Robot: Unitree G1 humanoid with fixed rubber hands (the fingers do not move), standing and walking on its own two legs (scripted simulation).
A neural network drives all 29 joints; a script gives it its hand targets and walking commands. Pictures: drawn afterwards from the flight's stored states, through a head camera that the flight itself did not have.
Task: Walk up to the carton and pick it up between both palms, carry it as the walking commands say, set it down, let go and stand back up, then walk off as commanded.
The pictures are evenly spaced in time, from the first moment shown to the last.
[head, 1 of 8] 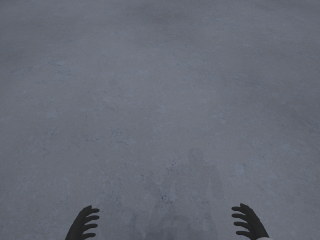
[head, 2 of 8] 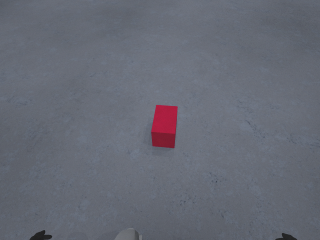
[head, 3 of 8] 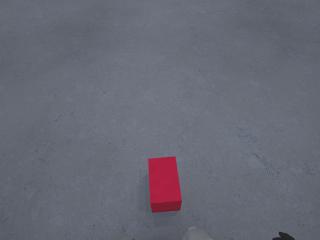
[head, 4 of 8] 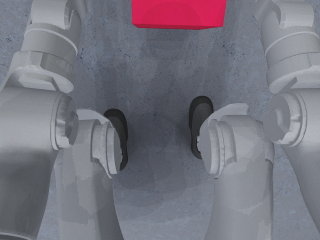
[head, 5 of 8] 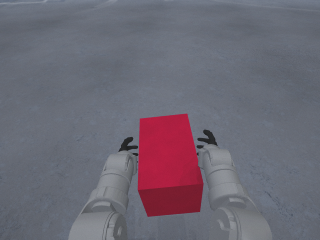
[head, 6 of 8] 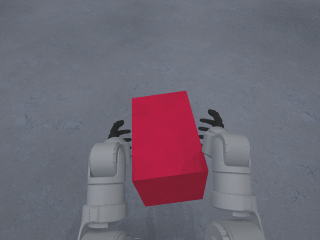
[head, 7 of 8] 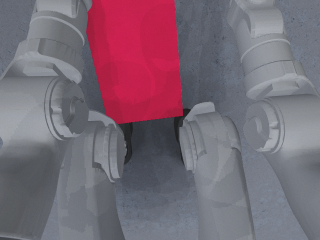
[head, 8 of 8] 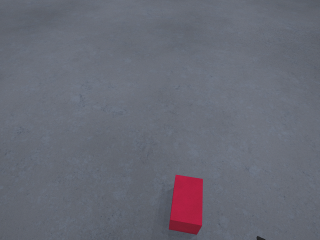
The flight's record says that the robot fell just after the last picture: no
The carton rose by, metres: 0.68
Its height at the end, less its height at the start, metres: +0.00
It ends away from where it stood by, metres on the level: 0.86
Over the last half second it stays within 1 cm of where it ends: yes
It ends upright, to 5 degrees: yes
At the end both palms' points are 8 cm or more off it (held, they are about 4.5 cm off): yes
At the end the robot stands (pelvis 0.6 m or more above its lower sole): yes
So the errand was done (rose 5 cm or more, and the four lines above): yes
